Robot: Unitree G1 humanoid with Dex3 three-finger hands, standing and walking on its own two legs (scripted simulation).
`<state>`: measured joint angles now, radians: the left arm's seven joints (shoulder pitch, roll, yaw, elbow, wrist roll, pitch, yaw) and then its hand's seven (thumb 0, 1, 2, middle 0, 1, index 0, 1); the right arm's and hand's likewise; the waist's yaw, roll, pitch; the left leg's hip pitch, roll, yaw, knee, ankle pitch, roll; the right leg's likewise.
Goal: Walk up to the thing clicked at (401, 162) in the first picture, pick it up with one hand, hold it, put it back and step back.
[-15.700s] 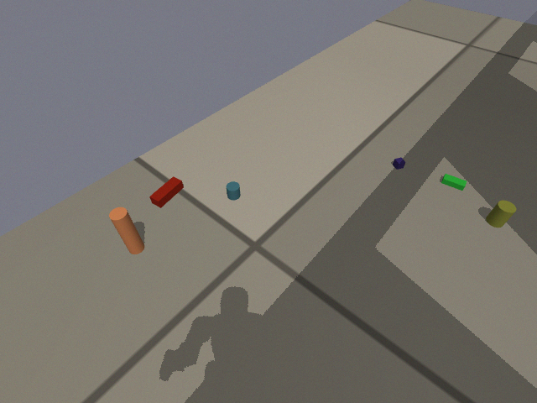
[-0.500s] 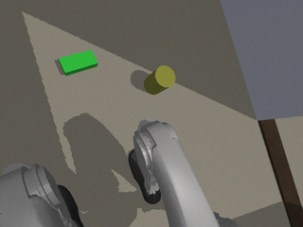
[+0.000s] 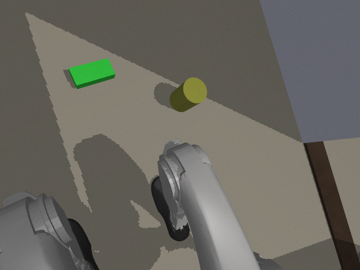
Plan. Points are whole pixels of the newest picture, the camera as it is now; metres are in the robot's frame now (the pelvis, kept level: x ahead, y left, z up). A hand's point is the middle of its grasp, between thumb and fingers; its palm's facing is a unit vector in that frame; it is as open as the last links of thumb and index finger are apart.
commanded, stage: rise first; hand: left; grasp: from above
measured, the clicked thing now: out of the picture +0.50 +0.32 -0.31
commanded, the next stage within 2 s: none
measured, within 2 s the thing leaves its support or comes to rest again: neither
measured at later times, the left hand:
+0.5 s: hand out of the picture +0.46 +0.36 -0.19, palm faces -0.15 -0.39 -0.91, open 12.7 cm
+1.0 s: hand out of the picture +0.46 +0.35 -0.19, palm faces -0.14 -0.39 -0.91, open 13.1 cm
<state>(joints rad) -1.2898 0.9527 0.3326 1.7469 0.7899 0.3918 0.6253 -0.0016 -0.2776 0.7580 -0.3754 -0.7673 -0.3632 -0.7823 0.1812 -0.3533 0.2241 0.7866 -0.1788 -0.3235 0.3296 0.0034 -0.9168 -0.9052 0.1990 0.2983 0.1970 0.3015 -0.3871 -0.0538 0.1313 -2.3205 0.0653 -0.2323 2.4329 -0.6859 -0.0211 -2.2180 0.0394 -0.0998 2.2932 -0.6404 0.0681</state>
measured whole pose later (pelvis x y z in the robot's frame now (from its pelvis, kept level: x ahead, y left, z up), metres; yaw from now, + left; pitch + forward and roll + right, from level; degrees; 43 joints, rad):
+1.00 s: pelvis +0.00 +0.00 +0.00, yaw +0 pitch +31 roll -12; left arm -1.27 0.96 0.35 1.74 0.79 0.38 0.64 0.00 -0.37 0.85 -0.32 -0.79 -0.29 -0.82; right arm 0.20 -0.36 0.22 0.80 -0.18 -0.34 0.34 0.00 -0.91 -0.90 0.20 0.30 0.20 0.30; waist -0.39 -0.05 0.14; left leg -2.31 0.07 -0.23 2.43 -0.68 -0.02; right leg -2.21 0.04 -0.10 2.28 -0.64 0.07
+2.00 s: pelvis +0.00 +0.00 +0.01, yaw +0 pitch +31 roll -12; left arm -1.29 0.97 0.35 1.76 0.80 0.36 0.66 0.00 -0.45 0.92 -0.24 -0.88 -0.21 -0.91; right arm 0.20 -0.36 0.22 0.80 -0.19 -0.36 0.35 0.00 -0.91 -0.90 0.20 0.30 0.20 0.30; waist -0.40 -0.06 0.15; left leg -2.30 0.07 -0.24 2.42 -0.69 -0.02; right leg -2.20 0.04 -0.11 2.27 -0.64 0.07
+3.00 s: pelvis +0.00 +0.00 +0.01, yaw +0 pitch +31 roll -12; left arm -1.29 0.98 0.35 1.76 0.79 0.36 0.66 0.00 -0.50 0.96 -0.19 -0.92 -0.17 -0.95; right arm 0.21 -0.37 0.23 0.80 -0.20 -0.37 0.36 0.00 -0.91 -0.90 0.20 0.30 0.20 0.30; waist -0.41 -0.07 0.15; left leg -2.30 0.06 -0.24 2.41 -0.69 -0.02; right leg -2.19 0.04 -0.11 2.27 -0.64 0.07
